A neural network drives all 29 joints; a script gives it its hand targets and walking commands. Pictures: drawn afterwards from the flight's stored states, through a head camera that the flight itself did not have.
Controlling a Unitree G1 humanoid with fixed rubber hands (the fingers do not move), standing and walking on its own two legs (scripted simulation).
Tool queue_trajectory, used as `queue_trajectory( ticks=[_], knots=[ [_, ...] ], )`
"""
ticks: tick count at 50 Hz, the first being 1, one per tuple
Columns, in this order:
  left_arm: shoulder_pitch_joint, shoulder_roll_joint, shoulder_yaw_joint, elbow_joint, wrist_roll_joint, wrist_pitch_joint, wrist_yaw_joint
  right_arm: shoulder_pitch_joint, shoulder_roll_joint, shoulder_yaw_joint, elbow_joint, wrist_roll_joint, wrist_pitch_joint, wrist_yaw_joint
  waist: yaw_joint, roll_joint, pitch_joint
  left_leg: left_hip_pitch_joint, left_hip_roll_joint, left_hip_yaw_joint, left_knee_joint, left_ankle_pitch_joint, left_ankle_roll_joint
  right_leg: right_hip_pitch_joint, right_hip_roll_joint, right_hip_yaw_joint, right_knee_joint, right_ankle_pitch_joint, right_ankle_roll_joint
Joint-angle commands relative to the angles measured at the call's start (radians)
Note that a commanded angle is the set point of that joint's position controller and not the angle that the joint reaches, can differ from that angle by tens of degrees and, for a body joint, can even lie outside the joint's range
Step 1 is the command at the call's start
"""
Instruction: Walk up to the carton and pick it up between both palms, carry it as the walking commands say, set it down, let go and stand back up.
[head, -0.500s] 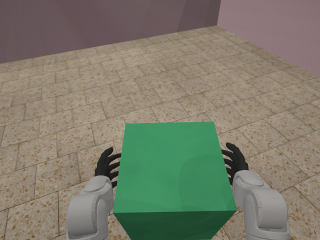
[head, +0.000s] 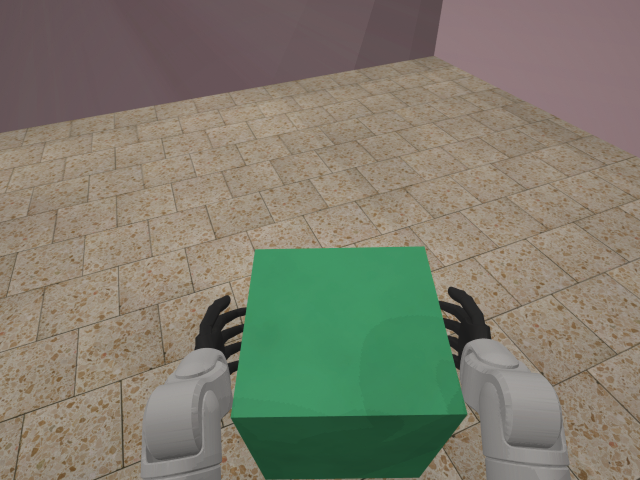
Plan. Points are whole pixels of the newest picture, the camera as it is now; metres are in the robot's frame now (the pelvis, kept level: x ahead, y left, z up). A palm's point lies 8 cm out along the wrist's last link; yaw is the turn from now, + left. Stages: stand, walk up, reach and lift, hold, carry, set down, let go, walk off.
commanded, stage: carry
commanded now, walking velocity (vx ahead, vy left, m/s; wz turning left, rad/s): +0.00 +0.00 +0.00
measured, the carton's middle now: (341, 368) +0.29 +0.00 +0.02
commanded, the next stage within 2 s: hold in 0.18 s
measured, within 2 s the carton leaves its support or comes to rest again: neither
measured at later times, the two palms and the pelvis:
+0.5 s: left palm (208, 400) +0.23 +0.16 +0.05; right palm (467, 390) +0.24 -0.14 +0.04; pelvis -0.02 +0.01 +0.01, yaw +2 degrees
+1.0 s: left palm (232, 392) +0.26 +0.14 +0.01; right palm (467, 373) +0.27 -0.16 +0.01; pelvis -0.05 -0.03 +0.00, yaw +6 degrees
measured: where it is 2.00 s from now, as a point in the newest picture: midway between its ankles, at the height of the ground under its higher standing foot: outside the picture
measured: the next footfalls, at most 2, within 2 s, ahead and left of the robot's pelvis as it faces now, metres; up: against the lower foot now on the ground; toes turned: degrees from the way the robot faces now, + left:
none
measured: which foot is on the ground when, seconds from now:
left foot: down 0.00-1.00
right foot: down 0.00-1.00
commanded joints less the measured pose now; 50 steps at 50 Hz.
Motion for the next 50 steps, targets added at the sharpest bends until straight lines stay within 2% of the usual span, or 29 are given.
queue_trajectory(
  ticks=[1,9,10,11,12,13,14,15,16,17,18,19,20,22,24,27,28,30,33,36,38,42,46,50],
  knots=[
    [-0.384,-0.759,-0.543,-0.064,-0.202,-0.024,-0.119,-0.368,0.734,0.552,-0.058,0.209,-0.012,0.126,-0.003,0.005,-0.187,-0.071,0.106,-0.076,-0.085,0.33,0.003,0.186,-0.085,0.106,-0.026,0.24,-0.017],
    [-0.384,-0.746,-0.534,-0.044,-0.192,-0.047,-0.121,-0.371,0.724,0.542,-0.037,0.203,-0.033,0.13,-0.004,0.004,-0.196,-0.078,0.104,-0.072,-0.079,0.329,0.003,0.185,-0.086,0.106,-0.022,0.25,-0.019],
    [-0.112,-0.395,-0.184,0.307,0.15,-0.143,-0.129,-0.067,0.373,0.192,0.314,-0.035,-0.126,0.134,-0.014,0.119,0.295,-0.111,-0.116,-0.135,-0.249,0.271,-0.004,0.403,0.119,0.177,-0.195,0.252,-0.035],
    [-0.151,-0.334,-0.178,0.488,0.128,-0.246,-0.132,-0.105,0.278,0.18,0.324,-0.038,-0.224,0.132,-0.017,0.051,0.282,-0.184,-0.108,-0.182,-0.257,0.235,0.014,0.381,0.108,0.185,-0.189,0.204,-0.029],
    [-0.166,-0.346,-0.264,0.333,0.075,-0.322,-0.137,-0.108,0.295,0.244,0.175,0.002,-0.299,0.136,-0.041,0.026,0.108,-0.104,-0.111,-0.2,-0.227,0.346,0.019,0.456,0.104,0.204,-0.168,0.294,-0.022],
    [-0.159,-0.405,-0.354,0.188,0.011,-0.372,-0.139,-0.07,0.34,0.333,0.06,0.046,-0.346,0.144,-0.05,0.019,-0.055,-0.036,-0.098,-0.222,-0.215,0.528,0.013,0.536,0.107,0.209,-0.14,0.478,-0.015],
    [-0.17,-0.473,-0.422,0.104,-0.034,-0.409,-0.139,-0.085,0.4,0.432,-0.017,0.089,-0.381,0.16,-0.036,0.007,-0.182,0.012,-0.085,-0.235,-0.217,0.703,0.007,0.6,0.117,0.219,-0.126,0.624,-0.003],
    [-0.198,-0.499,-0.478,0.023,-0.056,-0.436,-0.131,-0.148,0.433,0.519,-0.109,0.134,-0.408,0.171,-0.005,0.021,-0.276,0.055,-0.08,-0.238,-0.214,0.828,0.007,0.634,0.122,0.23,-0.116,0.691,0.01],
    [-0.265,-0.482,-0.466,0.057,-0.032,-0.446,-0.133,-0.272,0.455,0.555,-0.126,0.159,-0.417,0.173,0.046,0.007,-0.28,-0.006,-0.101,-0.226,-0.217,0.701,0.038,0.666,0.139,0.225,-0.111,0.583,0.014],
    [-0.266,-0.472,-0.473,0.063,-0.036,-0.448,-0.136,-0.29,0.438,0.579,-0.142,0.165,-0.413,0.169,0.054,-0.007,-0.249,-0.039,-0.097,-0.225,-0.228,0.676,0.049,0.677,0.138,0.226,-0.108,0.563,0.008],
    [-0.241,-0.466,-0.485,0.072,-0.047,-0.446,-0.139,-0.264,0.432,0.596,-0.132,0.164,-0.406,0.17,0.052,-0.024,-0.219,-0.038,-0.093,-0.228,-0.231,0.663,0.048,0.668,0.136,0.23,-0.114,0.555,0.01],
    [-0.22,-0.46,-0.506,0.068,-0.06,-0.441,-0.144,-0.207,0.429,0.592,-0.11,0.152,-0.398,0.172,0.029,-0.02,-0.186,-0.024,-0.09,-0.231,-0.235,0.655,0.036,0.652,0.133,0.23,-0.125,0.542,0.009],
    [-0.224,-0.45,-0.52,0.08,-0.065,-0.437,-0.15,-0.167,0.422,0.564,-0.074,0.134,-0.388,0.172,0.005,-0.009,-0.16,-0.009,-0.089,-0.23,-0.241,0.626,0.025,0.626,0.133,0.221,-0.141,0.505,0.007],
    [-0.239,-0.436,-0.507,0.129,-0.054,-0.422,-0.157,-0.133,0.398,0.497,0.02,0.1,-0.37,0.174,-0.02,0.022,-0.088,-0.034,-0.083,-0.231,-0.256,0.538,0.013,0.587,0.138,0.198,-0.165,0.396,0.001],
    [-0.257,-0.439,-0.472,0.177,-0.035,-0.415,-0.167,-0.153,0.403,0.457,0.067,0.085,-0.36,0.178,-0.022,0.038,-0.037,-0.094,-0.081,-0.23,-0.275,0.434,0.014,0.587,0.136,0.189,-0.171,0.323,-0.004],
    [-0.315,-0.48,-0.427,0.245,-0.015,-0.415,-0.188,-0.235,0.448,0.425,0.114,0.076,-0.356,0.188,-0.021,0.031,-0.003,-0.171,-0.083,-0.231,-0.289,0.321,0.022,0.596,0.135,0.188,-0.166,0.248,-0.004],
    [-0.282,-0.593,-0.465,0.208,-0.068,-0.416,-0.198,-0.247,0.412,0.473,0.14,0.041,-0.348,0.202,-0.115,-0.015,0.004,-0.139,-0.086,-0.268,-0.26,0.363,0.0,0.567,0.16,0.182,-0.14,0.257,-0.028],
    [-0.403,-0.608,-0.45,0.26,-0.04,-0.425,-0.219,-0.325,0.457,0.434,0.204,0.013,-0.35,0.217,-0.111,0.006,0.024,-0.178,-0.106,-0.246,-0.259,0.252,0.002,0.559,0.154,0.176,-0.144,0.201,-0.03],
    [-0.505,-0.658,-0.403,0.329,-0.002,-0.45,-0.242,-0.46,0.585,0.445,0.274,0.024,-0.36,0.251,-0.039,0.026,0.004,-0.252,-0.115,-0.233,-0.261,0.149,0.021,0.585,0.15,0.182,-0.119,0.14,-0.022],
    [-0.594,-0.739,-0.332,0.475,0.042,-0.478,-0.275,-0.572,0.698,0.409,0.41,-0.001,-0.38,0.29,-0.006,0.024,-0.007,-0.307,-0.116,-0.231,-0.257,0.055,0.04,0.594,0.154,0.191,-0.095,0.072,-0.014],
    [-0.671,-0.791,-0.294,0.569,0.064,-0.502,-0.306,-0.625,0.771,0.364,0.517,-0.033,-0.4,0.311,-0.014,0.02,-0.021,-0.329,-0.12,-0.226,-0.247,0.009,0.049,0.587,0.155,0.197,-0.084,0.034,-0.01],
    [-0.772,-0.858,-0.225,0.733,0.097,-0.563,-0.371,-0.688,0.901,0.282,0.683,-0.091,-0.454,0.335,-0.041,-0.017,-0.062,-0.348,-0.141,-0.213,-0.194,0.009,0.058,0.55,0.142,0.22,-0.087,-0.006,-0.002],
    [-0.836,-0.849,-0.163,0.814,0.121,-0.622,-0.408,-0.749,0.953,0.239,0.74,-0.104,-0.5,0.33,-0.048,-0.038,-0.104,-0.412,-0.152,-0.217,-0.132,0.023,0.071,0.538,0.124,0.254,-0.068,-0.026,0.018],
    [-0.85,-0.826,-0.126,0.861,0.138,-0.665,-0.425,-0.76,0.956,0.206,0.761,-0.119,-0.538,0.32,-0.061,-0.041,-0.158,-0.465,-0.152,-0.225,-0.092,0.045,0.079,0.522,0.113,0.266,-0.041,0.0,0.031]
  ],
)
